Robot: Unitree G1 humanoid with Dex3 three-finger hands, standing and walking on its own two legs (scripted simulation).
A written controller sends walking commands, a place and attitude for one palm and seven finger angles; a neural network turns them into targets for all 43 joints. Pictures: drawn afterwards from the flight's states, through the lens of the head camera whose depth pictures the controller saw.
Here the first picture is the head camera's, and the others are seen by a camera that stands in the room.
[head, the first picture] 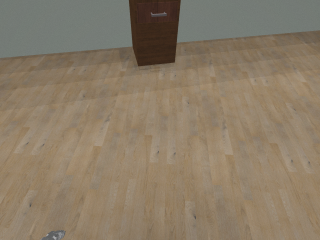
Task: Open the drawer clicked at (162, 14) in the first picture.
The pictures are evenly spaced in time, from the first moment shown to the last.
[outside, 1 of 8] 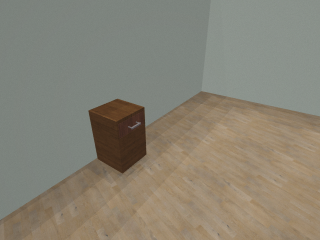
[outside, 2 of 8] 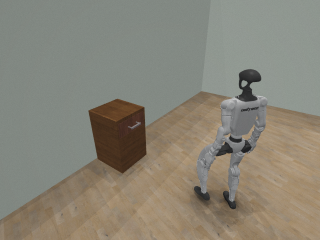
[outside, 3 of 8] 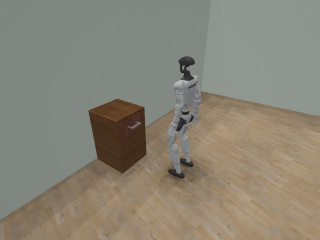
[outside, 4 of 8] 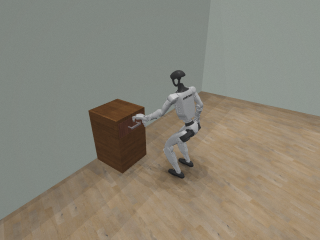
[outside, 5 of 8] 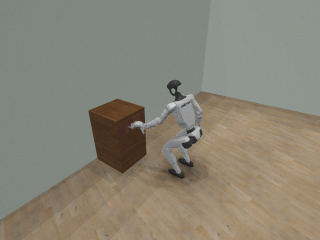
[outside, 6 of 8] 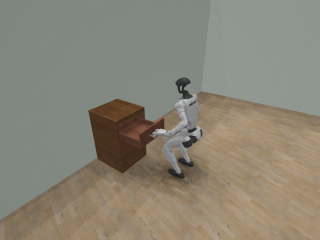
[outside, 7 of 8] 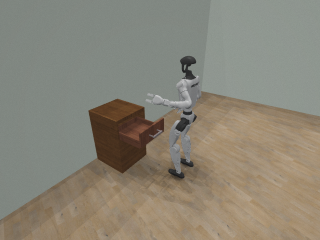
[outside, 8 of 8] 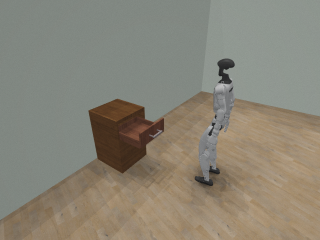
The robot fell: no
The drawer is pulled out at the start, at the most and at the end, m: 0.00 0.30 0.30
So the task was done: yes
